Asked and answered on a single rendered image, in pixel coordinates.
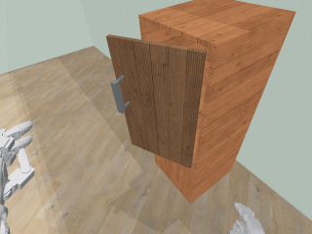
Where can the right robot hand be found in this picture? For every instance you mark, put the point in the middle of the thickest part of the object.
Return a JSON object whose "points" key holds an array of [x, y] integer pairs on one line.
{"points": [[252, 226]]}

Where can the handle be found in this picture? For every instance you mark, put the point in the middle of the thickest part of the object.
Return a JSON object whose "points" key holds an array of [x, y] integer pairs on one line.
{"points": [[117, 92]]}

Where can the robot left forearm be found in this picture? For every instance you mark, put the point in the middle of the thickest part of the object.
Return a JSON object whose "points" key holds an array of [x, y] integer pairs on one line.
{"points": [[4, 227]]}

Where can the cupboard door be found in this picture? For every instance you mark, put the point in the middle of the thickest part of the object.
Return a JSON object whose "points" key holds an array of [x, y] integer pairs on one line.
{"points": [[163, 83]]}

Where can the left robot hand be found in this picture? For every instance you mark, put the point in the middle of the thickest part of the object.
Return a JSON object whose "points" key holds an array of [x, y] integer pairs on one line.
{"points": [[9, 148]]}

